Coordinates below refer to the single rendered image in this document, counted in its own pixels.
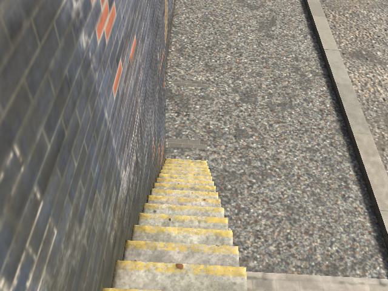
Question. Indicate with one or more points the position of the stairs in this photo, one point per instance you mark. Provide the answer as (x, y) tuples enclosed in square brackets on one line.
[(181, 241)]

